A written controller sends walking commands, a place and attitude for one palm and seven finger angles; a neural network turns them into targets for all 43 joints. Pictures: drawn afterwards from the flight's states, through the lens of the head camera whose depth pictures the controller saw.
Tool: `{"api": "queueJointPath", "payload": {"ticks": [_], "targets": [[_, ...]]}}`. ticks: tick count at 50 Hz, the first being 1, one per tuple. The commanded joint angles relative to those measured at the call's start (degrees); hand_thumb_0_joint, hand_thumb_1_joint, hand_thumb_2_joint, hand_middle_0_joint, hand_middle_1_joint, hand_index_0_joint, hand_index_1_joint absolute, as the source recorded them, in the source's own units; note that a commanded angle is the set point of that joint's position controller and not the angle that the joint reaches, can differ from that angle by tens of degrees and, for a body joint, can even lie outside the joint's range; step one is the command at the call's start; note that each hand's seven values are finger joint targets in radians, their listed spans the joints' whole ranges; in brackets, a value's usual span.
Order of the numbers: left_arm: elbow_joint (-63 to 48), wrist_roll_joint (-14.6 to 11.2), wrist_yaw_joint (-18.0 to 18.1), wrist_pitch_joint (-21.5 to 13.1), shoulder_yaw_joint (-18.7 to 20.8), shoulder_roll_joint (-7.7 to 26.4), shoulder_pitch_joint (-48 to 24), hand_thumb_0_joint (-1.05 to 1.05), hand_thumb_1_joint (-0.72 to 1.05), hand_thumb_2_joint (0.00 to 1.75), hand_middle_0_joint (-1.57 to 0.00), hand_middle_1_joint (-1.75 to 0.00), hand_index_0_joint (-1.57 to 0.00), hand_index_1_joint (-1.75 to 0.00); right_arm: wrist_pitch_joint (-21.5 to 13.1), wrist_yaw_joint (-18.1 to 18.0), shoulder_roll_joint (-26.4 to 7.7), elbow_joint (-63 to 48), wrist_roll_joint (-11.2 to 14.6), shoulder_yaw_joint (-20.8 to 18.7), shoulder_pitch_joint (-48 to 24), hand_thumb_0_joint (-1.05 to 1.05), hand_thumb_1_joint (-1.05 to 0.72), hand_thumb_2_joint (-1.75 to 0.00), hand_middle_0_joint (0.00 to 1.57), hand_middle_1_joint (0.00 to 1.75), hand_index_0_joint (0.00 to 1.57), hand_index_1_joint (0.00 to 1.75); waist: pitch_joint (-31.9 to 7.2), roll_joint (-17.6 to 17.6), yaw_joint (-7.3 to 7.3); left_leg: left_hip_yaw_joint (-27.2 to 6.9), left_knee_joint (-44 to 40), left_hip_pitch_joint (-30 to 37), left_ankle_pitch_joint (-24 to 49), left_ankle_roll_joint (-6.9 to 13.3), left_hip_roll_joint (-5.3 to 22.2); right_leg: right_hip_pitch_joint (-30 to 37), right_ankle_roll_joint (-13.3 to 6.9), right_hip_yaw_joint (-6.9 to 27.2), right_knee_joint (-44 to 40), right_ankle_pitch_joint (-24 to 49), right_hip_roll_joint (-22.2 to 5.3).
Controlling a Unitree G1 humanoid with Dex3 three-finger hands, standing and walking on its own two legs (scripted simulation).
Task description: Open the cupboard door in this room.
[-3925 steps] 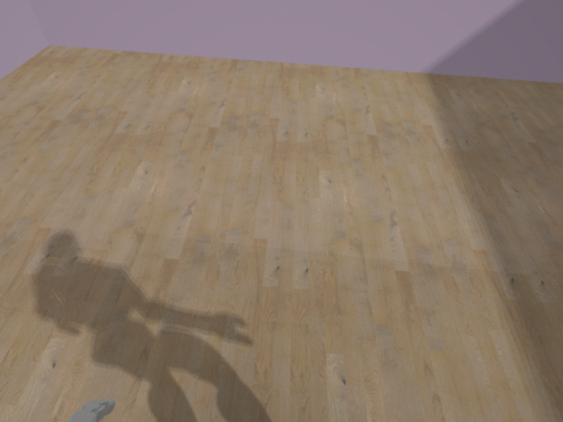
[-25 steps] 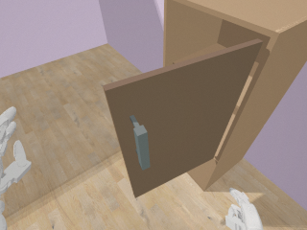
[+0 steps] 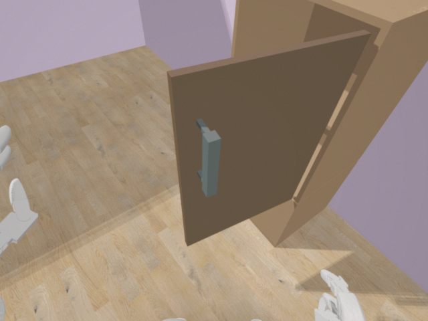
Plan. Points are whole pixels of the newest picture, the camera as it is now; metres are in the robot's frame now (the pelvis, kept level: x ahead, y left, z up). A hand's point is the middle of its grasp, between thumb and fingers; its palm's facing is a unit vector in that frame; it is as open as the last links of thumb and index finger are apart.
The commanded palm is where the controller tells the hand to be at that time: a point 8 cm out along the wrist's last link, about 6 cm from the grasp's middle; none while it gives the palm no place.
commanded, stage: step back with the hand held close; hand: left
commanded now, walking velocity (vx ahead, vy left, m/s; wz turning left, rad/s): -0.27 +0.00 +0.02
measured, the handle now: (205, 159) +0.38 +0.05 +0.10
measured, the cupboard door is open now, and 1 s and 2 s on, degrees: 81 81 81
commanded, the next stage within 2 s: stop stepping back and stand still in 0.56 s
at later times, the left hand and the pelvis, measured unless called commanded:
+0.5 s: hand (38, 271) +0.14 +0.21 +0.17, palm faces +0.26 -0.81 -0.52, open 7.4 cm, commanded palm +0.08 +0.26 +0.20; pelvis -0.07 -0.03 +0.02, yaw -3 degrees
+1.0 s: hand out of the picture -0.05 +0.22 +0.19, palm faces +0.46 -0.77 -0.44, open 7.4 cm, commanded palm -0.09 +0.26 +0.20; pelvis -0.23 -0.04 +0.02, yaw +0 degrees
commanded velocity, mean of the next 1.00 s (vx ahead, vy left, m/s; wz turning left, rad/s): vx -0.14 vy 0.01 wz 0.03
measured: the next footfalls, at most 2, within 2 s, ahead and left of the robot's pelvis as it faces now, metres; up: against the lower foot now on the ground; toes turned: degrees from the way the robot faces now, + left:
right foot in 0.28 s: -0.09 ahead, -0.13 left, +0.00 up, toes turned +0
left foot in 0.54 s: -0.03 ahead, +0.06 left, +0.00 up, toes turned -2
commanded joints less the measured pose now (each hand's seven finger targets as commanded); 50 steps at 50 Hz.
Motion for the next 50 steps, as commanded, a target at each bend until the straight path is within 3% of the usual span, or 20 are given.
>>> {"api": "queueJointPath", "payload": {"ticks": [1, 3, 5, 12, 16, 18, 20, 24, 26, 28, 30, 33, 37, 40, 43, 44, 45, 46, 48, 50], "targets": [[-15.40, -0.86, 2.27, -5.02, 9.61, 13.84, -1.02, 0.00, 0.90, 0.90, -0.20, -0.30, -0.20, -0.30, -3.50, -0.85, -7.63, -9.11, -0.13, -2.98, -4.66, 0.00, -0.90, -0.90, 0.20, 0.30, 0.20, 0.30, -6.54, 3.84, -0.93, -10.48, -13.99, -2.94, -11.40, 1.45, 7.11, 3.51, -2.59, 7.98, -5.98, -15.69, -5.06], [-16.88, -0.28, 2.37, -5.58, 11.20, 13.30, -0.17, 0.00, 0.90, 0.90, -0.20, -0.30, -0.20, -0.30, -4.25, -1.04, -8.23, -9.75, -0.12, -3.18, -5.24, 0.00, -0.90, -0.90, 0.20, 0.30, 0.20, 0.30, -7.95, 14.56, -0.20, -18.57, -26.67, -16.19, -18.92, 4.85, 15.07, 17.11, 0.39, 2.01, 12.05, -8.03, 1.50], [-15.38, -0.07, 2.48, -5.94, 13.11, 14.97, 0.04, 0.00, 0.90, 0.90, -0.20, -0.30, -0.20, -0.30, -4.98, -1.17, -7.04, -8.94, -0.46, -3.84, -4.98, 0.00, -0.90, -0.90, 0.20, 0.30, 0.20, 0.30, -8.32, 14.97, -0.04, -21.10, -29.91, -18.79, -15.06, 7.19, 19.82, 18.68, 0.87, 2.06, 23.22, -11.44, 2.86], [-11.12, -1.73, 0.83, -5.78, 5.80, 9.19, 0.50, 0.00, 0.90, 0.90, -0.20, -0.30, -0.20, -0.30, -7.99, 0.65, -7.28, -4.11, -0.81, -3.56, -3.86, 0.00, -0.90, -0.90, 0.20, 0.30, 0.20, 0.30, -6.99, 11.06, -0.47, -15.17, -19.66, 6.51, 17.38, 3.63, 15.28, 7.45, 0.13, -0.10, -4.02, -13.89, 2.94], [-12.80, -2.12, 0.05, -6.43, 7.42, 13.23, -0.68, 0.00, 0.90, 0.90, -0.20, -0.30, -0.20, -0.30, -6.71, 0.83, -6.47, -3.57, -0.34, -3.42, -5.42, 0.00, -0.90, -0.90, 0.20, 0.30, 0.20, 0.30, -17.58, 2.42, 0.46, -5.02, -8.28, 16.79, 36.13, 0.10, 9.67, 12.17, 0.56, 4.39, -11.12, 24.19, -3.02], [-15.07, -3.40, 0.02, -5.66, 9.95, 15.63, 0.06, 0.00, 0.90, 0.90, -0.20, -0.30, -0.20, -0.30, -5.58, 0.26, -5.73, -6.65, 0.84, -3.55, -7.87, 0.00, -0.90, -0.90, 0.20, 0.30, 0.20, 0.30, -21.27, -10.34, 1.03, 1.61, -2.01, 11.75, 21.48, -2.12, 4.50, 17.61, 2.50, 5.14, -9.07, 45.03, -8.15], [-14.44, -3.68, 0.33, -5.38, 15.44, 19.78, 6.70, 0.00, 0.90, 0.90, -0.20, -0.30, -0.20, -0.30, -4.70, -0.12, -5.18, -9.03, 1.82, -2.70, -10.13, 0.00, -0.90, -0.90, 0.20, 0.30, 0.20, 0.30, -19.14, -12.66, 3.00, 0.07, 5.68, -4.08, -3.30, -2.44, 0.97, 23.94, 1.59, 8.95, -7.38, 60.28, -14.75], [-14.53, -3.45, -0.41, -3.41, 12.73, 16.27, 7.99, 0.00, 0.90, 0.90, -0.20, -0.30, -0.20, -0.30, -3.04, -1.34, -3.90, -8.34, 0.49, -0.50, -10.60, 0.00, -0.90, -0.90, 0.20, 0.30, 0.20, 0.30, -11.85, -2.56, 0.92, 0.67, -2.80, -3.68, 1.96, -3.49, 2.51, 20.18, -3.64, 7.57, -5.79, 55.86, -12.48], [-16.97, -3.59, -0.32, -4.06, 10.75, 15.86, 3.90, 0.00, 0.90, 0.90, -0.20, -0.30, -0.20, -0.30, -2.96, -2.03, -5.75, -7.01, 0.07, -0.96, -9.05, 0.00, -0.90, -0.90, 0.20, 0.30, 0.20, 0.30, -11.42, 5.88, -0.65, -0.41, -17.58, 7.55, 30.58, -3.33, 4.11, 16.56, -0.65, 2.31, -0.91, 43.51, -4.91], [-18.07, -3.26, -0.16, -4.68, 9.83, 16.35, 2.68, 0.00, 0.90, 0.90, -0.20, -0.30, -0.20, -0.30, -3.97, -0.75, -7.44, -6.56, -0.08, -3.48, -5.07, 0.00, -0.90, -0.90, 0.20, 0.30, 0.20, 0.30, -17.99, 15.37, 0.00, -11.54, -16.36, 26.37, 73.56, 1.90, 17.70, 3.02, 0.96, 1.59, 9.17, -10.35, 2.14], [-13.17, -3.20, -0.63, -5.01, 8.80, 13.97, 7.24, 0.00, 0.90, 0.90, -0.20, -0.30, -0.20, -0.30, -5.94, 0.46, -6.87, -5.66, -0.90, -3.98, -5.14, 0.00, -0.90, -0.90, 0.20, 0.30, 0.20, 0.30, -17.21, 15.26, 1.13, -13.22, -17.88, 23.04, 66.62, 4.36, 20.15, 1.10, -0.49, 4.24, 17.87, -24.33, 3.15], [-15.90, -3.23, -0.15, -3.20, 7.43, 12.69, 4.20, 0.00, 0.90, 0.90, -0.20, -0.30, -0.20, -0.30, -6.61, 0.91, -7.07, -4.98, -0.59, -4.19, -3.66, 0.00, -0.90, -0.90, 0.20, 0.30, 0.20, 0.30, -13.56, 9.71, -0.22, -11.81, -20.78, 19.34, 53.44, 5.02, 18.87, 1.14, 0.71, 2.34, 18.26, -18.56, 2.72], [-15.69, -3.47, 0.57, -0.59, 8.42, 13.00, 7.17, 0.00, 0.90, 0.90, -0.20, -0.30, -0.20, -0.30, -7.03, 0.57, -6.86, -7.00, 0.27, -3.52, -5.11, 0.00, -0.90, -0.90, 0.20, 0.30, 0.20, 0.30, -10.09, 9.43, -0.66, -10.90, -29.51, 7.94, 6.43, 4.11, 15.29, 8.29, 1.31, -1.07, 13.94, -16.38, 2.85], [-14.98, -2.39, 1.82, 0.14, 9.64, 14.65, 3.88, 0.00, 0.90, 0.90, -0.20, -0.30, -0.20, -0.30, -6.93, -0.15, -6.62, -7.05, -0.43, -2.44, -6.82, 0.00, -0.90, -0.90, 0.20, 0.30, 0.20, 0.30, -5.56, 17.53, -0.16, -9.05, -39.60, -6.18, -21.99, 1.01, 12.24, 21.36, -0.03, -6.51, 6.31, -18.50, 5.53], [-11.80, -1.55, 1.68, 0.60, 7.08, 13.25, 1.84, 0.00, 0.90, 0.90, -0.20, -0.30, -0.20, -0.30, -6.59, -0.03, -5.52, -6.18, -0.67, -2.35, -6.38, 0.00, -0.90, -0.90, 0.20, 0.30, 0.20, 0.30, -5.16, 13.25, 0.33, -2.04, -29.87, -6.95, -19.39, -3.08, 6.00, 27.04, -2.21, -7.31, -11.34, -20.01, 4.32], [-11.59, -1.48, 1.47, 0.54, 7.40, 14.71, 1.61, 0.00, 0.90, 0.90, -0.20, -0.30, -0.20, -0.30, -6.18, 0.15, -4.62, -5.75, -0.62, -2.32, -6.13, 0.00, -0.90, -0.90, 0.20, 0.30, 0.20, 0.30, -4.87, 1.43, 0.31, 1.50, -13.82, -1.15, -11.62, -4.10, 1.67, 17.71, -4.41, 1.19, -22.36, -22.65, -2.76], [-12.57, -1.83, 1.43, 0.62, 9.18, 17.22, 1.62, 0.00, 0.90, 0.90, -0.20, -0.30, -0.20, -0.30, -5.50, 0.08, -5.17, -5.51, -0.97, -2.28, -7.23, 0.00, -0.90, -0.90, 0.20, 0.30, 0.20, 0.30, -3.76, -11.49, 0.86, -1.06, 9.59, 2.89, -4.53, -4.51, -1.14, 1.18, -9.35, 21.87, -32.11, -32.10, -15.98], [-15.87, -2.38, 0.91, 0.25, 7.16, 16.07, -3.16, 0.00, 0.90, 0.90, -0.20, -0.30, -0.20, -0.30, -4.98, -0.09, -6.47, -4.09, -1.31, -2.18, -7.44, 0.00, -0.90, -0.90, 0.20, 0.30, 0.20, 0.30, 0.38, -11.47, 0.32, -2.70, 21.40, -4.59, 1.19, -4.42, 0.27, -2.68, -11.03, 24.17, -32.66, -26.07, -20.65], [-9.02, -2.90, -0.35, -0.32, 6.99, 14.15, -4.72, 0.00, 0.90, 0.90, -0.20, -0.30, -0.20, -0.30, -4.84, 0.39, -5.28, -1.99, -0.72, -2.48, -4.39, 0.00, -0.90, -0.90, 0.20, 0.30, 0.20, 0.30, -4.09, -10.24, -2.11, -2.11, 28.59, -8.29, 6.13, -5.34, 2.05, 0.46, -8.03, 15.19, -28.26, -29.42, -15.93], [-4.76, -2.33, -0.57, -0.46, 4.98, 13.09, -7.03, 0.00, 0.90, 0.90, -0.20, -0.30, -0.20, -0.30, -5.07, -0.01, -6.53, -2.85, -0.16, -2.85, -5.72, 0.00, -0.90, -0.90, 0.20, 0.30, 0.20, 0.30, -0.14, -6.22, -1.87, -0.95, 24.36, -9.69, 7.33, -4.89, 4.34, -0.84, -6.45, 14.74, -28.32, -33.15, -14.29]]}}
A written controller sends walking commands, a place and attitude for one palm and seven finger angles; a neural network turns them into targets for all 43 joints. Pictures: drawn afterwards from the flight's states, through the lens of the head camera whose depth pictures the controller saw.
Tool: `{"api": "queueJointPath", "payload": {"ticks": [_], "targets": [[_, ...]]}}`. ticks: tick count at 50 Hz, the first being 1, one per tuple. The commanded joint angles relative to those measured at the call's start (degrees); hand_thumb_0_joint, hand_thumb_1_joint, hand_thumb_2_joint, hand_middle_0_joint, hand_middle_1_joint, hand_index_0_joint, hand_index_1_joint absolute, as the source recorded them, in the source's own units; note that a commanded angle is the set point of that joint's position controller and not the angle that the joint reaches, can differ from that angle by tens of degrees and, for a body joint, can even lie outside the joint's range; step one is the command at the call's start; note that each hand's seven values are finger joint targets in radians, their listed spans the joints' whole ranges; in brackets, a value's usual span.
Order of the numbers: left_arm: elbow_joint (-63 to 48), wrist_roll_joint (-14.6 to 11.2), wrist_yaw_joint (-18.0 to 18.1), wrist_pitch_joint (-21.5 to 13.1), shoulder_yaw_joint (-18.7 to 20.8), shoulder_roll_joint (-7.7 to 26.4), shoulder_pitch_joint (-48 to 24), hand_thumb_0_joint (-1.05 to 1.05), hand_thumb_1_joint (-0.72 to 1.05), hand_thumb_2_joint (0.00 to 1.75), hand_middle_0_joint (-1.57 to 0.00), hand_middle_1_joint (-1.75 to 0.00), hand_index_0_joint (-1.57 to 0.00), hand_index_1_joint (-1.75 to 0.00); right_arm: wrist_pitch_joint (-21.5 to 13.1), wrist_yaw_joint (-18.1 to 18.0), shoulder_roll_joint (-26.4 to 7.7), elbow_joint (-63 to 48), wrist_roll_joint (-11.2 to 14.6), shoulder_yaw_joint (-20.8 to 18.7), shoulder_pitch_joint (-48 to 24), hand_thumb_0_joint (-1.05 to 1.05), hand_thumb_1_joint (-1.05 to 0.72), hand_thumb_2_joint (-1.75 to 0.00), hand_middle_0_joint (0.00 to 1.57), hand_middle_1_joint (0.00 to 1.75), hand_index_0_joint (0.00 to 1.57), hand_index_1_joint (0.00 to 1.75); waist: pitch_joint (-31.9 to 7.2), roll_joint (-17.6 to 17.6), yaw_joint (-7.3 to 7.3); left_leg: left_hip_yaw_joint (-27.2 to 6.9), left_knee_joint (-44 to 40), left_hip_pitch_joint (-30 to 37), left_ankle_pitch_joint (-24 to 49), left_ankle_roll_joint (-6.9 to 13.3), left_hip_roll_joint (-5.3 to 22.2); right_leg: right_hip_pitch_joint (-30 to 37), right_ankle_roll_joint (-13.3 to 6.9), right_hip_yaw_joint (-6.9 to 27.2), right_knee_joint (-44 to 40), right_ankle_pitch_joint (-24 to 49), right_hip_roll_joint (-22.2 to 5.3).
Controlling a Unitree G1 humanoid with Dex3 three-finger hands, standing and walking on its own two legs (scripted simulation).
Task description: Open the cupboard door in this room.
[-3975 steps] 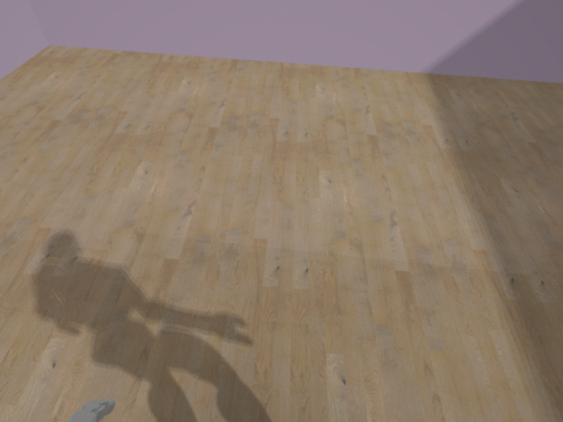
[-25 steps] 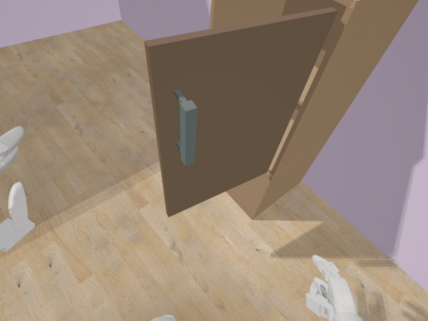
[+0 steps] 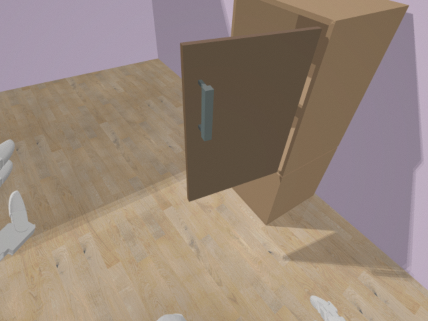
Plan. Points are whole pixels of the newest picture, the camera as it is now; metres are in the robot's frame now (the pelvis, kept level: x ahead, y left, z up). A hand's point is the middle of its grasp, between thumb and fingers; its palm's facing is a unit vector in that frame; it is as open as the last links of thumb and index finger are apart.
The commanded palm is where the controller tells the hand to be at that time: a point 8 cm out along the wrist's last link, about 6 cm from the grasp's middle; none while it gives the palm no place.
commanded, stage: stop stepping back and stand still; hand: left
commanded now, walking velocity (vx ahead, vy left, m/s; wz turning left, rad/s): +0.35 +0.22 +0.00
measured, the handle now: (203, 110) +0.62 +0.09 +0.08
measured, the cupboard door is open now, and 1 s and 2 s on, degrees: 81 81 81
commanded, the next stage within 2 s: let the arm hang, fingers relaxed in 0.42 s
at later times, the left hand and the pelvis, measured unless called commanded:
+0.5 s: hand (15, 239) +0.17 +0.28 +0.17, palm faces +0.48 -0.71 -0.52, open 7.4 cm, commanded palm none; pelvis -0.03 +0.01 -0.02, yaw +1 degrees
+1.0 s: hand out of the picture +0.00 +0.21 -0.17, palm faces +0.10 -0.97 -0.23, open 7.1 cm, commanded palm none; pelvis -0.03 +0.01 +0.00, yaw +4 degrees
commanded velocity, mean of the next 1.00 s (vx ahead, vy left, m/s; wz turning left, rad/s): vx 0.07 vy -0.01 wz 0.00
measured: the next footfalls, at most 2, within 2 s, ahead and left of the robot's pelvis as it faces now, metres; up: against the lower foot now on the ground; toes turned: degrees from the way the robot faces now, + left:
left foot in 0.24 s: -0.02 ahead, +0.16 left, +0.00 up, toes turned +5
right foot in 0.48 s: +0.07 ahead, -0.06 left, +0.00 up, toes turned -5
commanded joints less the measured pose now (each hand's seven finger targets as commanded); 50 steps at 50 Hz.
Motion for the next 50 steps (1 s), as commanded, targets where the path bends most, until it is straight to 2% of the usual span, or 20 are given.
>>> {"api": "queueJointPath", "payload": {"ticks": [1, 3, 9, 11, 12, 13, 14, 16, 21, 23, 24, 25, 26, 28, 31, 36, 39, 41, 44, 50], "targets": [[-1.63, 0.50, 0.23, -4.37, 4.40, 9.81, -10.11, 0.00, 0.90, 0.90, -0.20, -0.30, -0.20, -0.30, -3.79, -1.69, -8.84, -9.83, 0.78, -4.57, -8.14, 0.00, -0.90, -0.90, 0.20, 0.30, 0.20, 0.30, 6.57, 0.62, -3.31, 0.31, 5.34, -0.93, 1.93, 0.46, 4.14, -13.10, -2.28, 17.53, -18.64, -24.79, -16.18], [-0.74, 1.39, 0.68, -5.68, 3.87, 9.65, -10.74, 0.00, 0.90, 0.90, -0.20, -0.30, -0.20, -0.30, -4.47, -2.22, -8.67, -9.39, 0.84, -4.62, -7.40, 0.00, -0.90, -0.90, 0.20, 0.30, 0.20, 0.30, 6.56, 2.29, -2.29, 1.95, -2.34, -0.46, -2.41, 1.98, 3.99, -8.48, -2.14, 18.27, -17.56, -21.88, -17.05], [-7.57, 1.78, 2.90, -6.80, 7.61, 11.44, -7.97, 0.00, 0.90, 0.90, -0.20, -0.30, -0.20, -0.30, -6.83, -3.19, -7.88, -11.26, 0.19, -4.89, -4.76, 0.00, -0.90, -0.90, 0.20, 0.30, 0.20, 0.30, -2.70, -7.47, -1.92, 6.78, -30.16, 16.13, -7.13, 4.31, 1.65, 1.39, -3.33, 15.27, -9.37, -15.51, -14.25], [-11.64, 0.89, 3.07, -7.58, 7.74, 10.60, -6.18, 0.00, 0.90, 0.90, -0.20, -0.30, -0.20, -0.30, -7.30, -3.40, -9.05, -12.68, 0.16, -5.03, -3.39, 0.00, -0.90, -0.90, 0.20, 0.30, 0.20, 0.30, -4.61, 7.68, -3.33, -1.44, -39.97, 27.35, -4.04, 6.77, 6.19, -3.57, 0.46, 8.21, 7.80, -5.00, -6.81], [-13.45, 1.07, 3.29, -8.29, 8.23, 10.78, -6.72, 0.00, 0.90, 0.90, -0.20, -0.30, -0.20, -0.30, -7.08, -2.95, -10.07, -13.46, 0.22, -5.23, -4.06, 0.00, -0.90, -0.90, 0.20, 0.30, 0.20, 0.30, -3.43, 19.95, -2.79, -14.71, -38.54, 33.09, 2.24, 9.70, 15.13, -15.38, 2.82, 1.60, 18.19, -6.65, -1.74], [-13.52, 1.73, 3.24, -8.63, 8.41, 11.61, -7.36, 0.00, 0.90, 0.90, -0.20, -0.30, -0.20, -0.30, -7.43, -2.42, -9.12, -12.54, 0.40, -5.12, -3.50, 0.00, -0.90, -0.90, 0.20, 0.30, 0.20, 0.30, -1.45, 20.67, -2.94, -19.65, -39.23, 34.97, 10.52, 12.82, 20.59, -23.46, 4.11, -1.29, 24.84, -15.29, -1.14], [-12.73, 1.66, 2.99, -8.89, 9.69, 12.27, -8.15, 0.00, 0.90, 0.90, -0.20, -0.30, -0.20, -0.30, -7.89, -2.03, -9.39, -11.96, 0.69, -5.55, -4.05, 0.00, -0.90, -0.90, 0.20, 0.30, 0.20, 0.30, 0.88, 15.19, -2.78, -18.73, -39.63, 33.39, 15.32, 13.34, 20.92, -25.54, 4.28, -0.17, 27.72, -14.94, -0.96], [-11.02, 1.80, 2.28, -8.34, 9.60, 12.38, -7.91, 0.00, 0.90, 0.90, -0.20, -0.30, -0.20, -0.30, -8.53, -1.51, -8.28, -10.27, 0.51, -5.03, -3.98, 0.00, -0.90, -0.90, 0.20, 0.30, 0.20, 0.30, 5.27, 16.24, -3.35, -15.30, -39.34, 25.12, 12.52, 13.81, 20.01, -23.53, 4.28, 1.29, 27.24, -12.73, -4.24], [-2.97, 1.47, 1.32, -6.49, 6.43, 8.69, -3.97, 0.00, 0.90, 0.90, -0.20, -0.30, -0.20, -0.30, -6.90, -1.26, -9.65, -10.76, 1.18, -4.84, -5.09, 0.00, -0.90, -0.90, 0.20, 0.30, 0.20, 0.30, 6.43, 13.82, -2.42, -1.68, -34.14, 8.90, 0.66, 8.19, 13.86, 0.63, 4.61, -5.57, 8.83, -2.92, -0.34], [-1.63, 1.69, 1.22, -6.18, 7.28, 10.18, -4.81, 0.00, 0.90, 0.90, -0.20, -0.30, -0.20, -0.30, -6.05, -1.25, -9.11, -11.36, 1.03, -4.75, -6.01, 0.00, -0.90, -0.90, 0.20, 0.30, 0.20, 0.30, 5.49, 3.61, -1.69, 0.35, -23.25, 2.84, -9.24, 6.07, 9.77, 7.31, 2.28, 3.57, 0.51, -4.48, -3.35], [-1.75, 1.89, 1.18, -5.89, 8.26, 11.88, -5.27, 0.00, 0.90, 0.90, -0.20, -0.30, -0.20, -0.30, -5.45, -1.15, -8.32, -12.04, 1.18, -5.04, -6.14, 0.00, -0.90, -0.90, 0.20, 0.30, 0.20, 0.30, 4.26, -10.01, -1.78, 4.15, -9.11, -0.66, -15.11, 3.88, 3.33, 5.93, -2.03, 21.06, -7.21, -8.63, -12.83], [-1.98, 1.43, 1.15, -5.63, 9.14, 12.63, -6.09, 0.00, 0.90, 0.90, -0.20, -0.30, -0.20, -0.30, -5.09, -1.06, -8.47, -12.93, 1.33, -5.18, -7.54, 0.00, -0.90, -0.90, 0.20, 0.30, 0.20, 0.30, 3.47, -13.31, -1.17, 1.67, 3.98, -0.97, -17.91, 3.09, 1.40, 1.71, -5.71, 33.09, -13.34, -7.76, -21.57], [34.91, 6.59, -5.82, 4.87, -12.47, 1.02, -5.46, 0.00, 0.90, 0.90, -0.20, -0.30, -0.20, -0.30, -1.74, 3.72, -11.36, -3.40, 1.13, -5.72, -7.18, 0.00, -0.90, -0.90, 0.20, 0.30, 0.20, 0.30, 5.04, -8.34, -2.23, -3.86, 14.27, -5.46, -22.99, 3.07, 7.28, -5.41, -8.46, 26.02, -7.82, 6.04, -27.82], [35.44, 5.54, -6.87, 7.97, -13.08, -3.29, -8.02, 0.00, 0.90, 0.90, -0.20, -0.30, -0.20, -0.30, 3.37, 3.87, -7.27, -3.32, 0.70, -5.19, 0.84, 0.00, -0.90, -0.90, 0.20, 0.30, 0.20, 0.30, 3.12, -7.34, -3.35, -0.91, 15.85, 3.23, -16.49, 2.26, 5.41, -14.48, -7.21, 16.77, -8.87, -12.81, -20.06], [40.88, 4.39, -6.68, 8.75, -16.57, -4.30, -15.48, 0.00, 0.90, 0.90, -0.20, -0.30, -0.20, -0.30, 5.68, 4.34, -5.81, -2.87, 0.35, -4.09, 1.50, 0.00, -0.90, -0.90, 0.20, 0.30, 0.20, 0.30, 2.66, -8.71, -4.91, 2.35, 2.90, 11.54, -14.66, 2.31, 5.18, -18.18, -5.83, 6.92, -9.06, -10.06, -15.97], [58.95, 3.56, -7.43, 8.62, -18.02, -2.15, -15.21, 0.00, 0.90, 0.90, -0.20, -0.30, -0.20, -0.30, 6.36, 3.79, -5.17, 2.88, -0.77, -3.76, 5.26, 0.00, -0.90, -0.90, 0.20, 0.30, 0.20, 0.30, 1.94, -3.09, -4.51, 4.01, -22.22, 20.47, -6.60, 2.52, 1.92, -10.00, -2.71, 7.09, -5.75, -6.85, -12.80], [66.97, 2.67, -7.89, 8.06, -19.85, -6.31, -14.49, 0.00, 0.90, 0.90, -0.20, -0.30, -0.20, -0.30, 4.58, 2.38, -8.62, 5.85, -1.22, -3.20, 3.96, 0.00, -0.90, -0.90, 0.20, 0.30, 0.20, 0.30, 1.31, 11.43, -2.16, -10.39, -33.11, 16.04, 4.15, 6.91, 12.27, -5.19, 4.03, 2.35, 0.63, 0.43, -6.65], [72.56, 3.03, -7.47, 7.44, -19.85, -5.81, -13.32, 0.00, 0.90, 0.90, -0.20, -0.30, -0.20, -0.30, 4.36, 1.72, -7.12, 7.37, -0.89, -2.61, 0.59, 0.00, -0.90, -0.90, 0.20, 0.30, 0.20, 0.30, -0.46, 9.56, -0.33, -5.94, -31.18, 10.00, 1.75, 5.01, 8.82, 5.18, 4.40, 5.71, -3.03, 5.94, -7.72], [78.01, 2.62, -6.88, 6.95, -19.47, -5.87, -14.50, 0.00, 0.90, 0.90, -0.20, -0.30, -0.20, -0.30, 4.62, 1.34, -3.48, 12.08, -0.42, -2.56, 5.64, 0.00, -0.90, -0.90, 0.20, 0.30, 0.20, 0.30, -2.23, 14.85, -2.23, -1.24, -30.55, 16.56, 4.24, 2.09, 6.53, 5.76, 0.93, 5.23, -3.75, 12.42, -10.59], [85.96, 2.56, -6.78, 7.29, -20.47, -6.85, -16.82, 0.00, 0.90, 0.90, -0.20, -0.30, -0.20, -0.30, 5.34, 1.21, -3.67, 17.30, -0.11, -2.74, 8.26, 0.00, -0.90, -0.90, 0.20, 0.30, 0.20, 0.30, 6.75, 2.48, -2.26, -1.70, -35.04, 16.87, 1.80, 2.31, 7.13, 1.28, 0.90, 2.88, -8.70, 2.22, -9.32]]}}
